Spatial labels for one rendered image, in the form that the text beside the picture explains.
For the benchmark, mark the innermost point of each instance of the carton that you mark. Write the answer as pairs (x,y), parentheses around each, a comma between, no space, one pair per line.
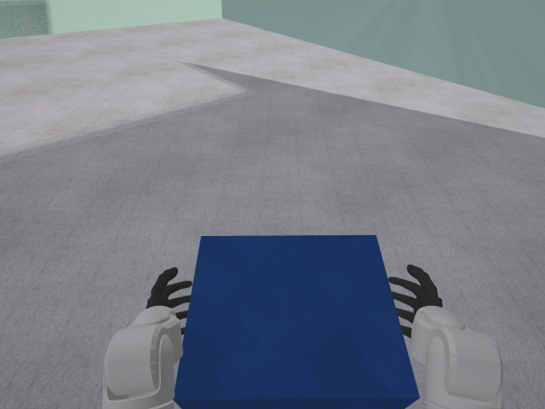
(293,322)

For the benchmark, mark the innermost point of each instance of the left robot forearm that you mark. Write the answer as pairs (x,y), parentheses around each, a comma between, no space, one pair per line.
(139,362)

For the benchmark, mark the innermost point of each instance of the right robot forearm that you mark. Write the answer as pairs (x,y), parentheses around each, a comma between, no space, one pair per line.
(463,368)

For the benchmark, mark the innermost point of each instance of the robot right hand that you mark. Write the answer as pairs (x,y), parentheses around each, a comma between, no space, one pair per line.
(426,295)

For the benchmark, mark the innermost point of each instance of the robot left hand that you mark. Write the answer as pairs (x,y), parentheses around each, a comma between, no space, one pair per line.
(161,291)

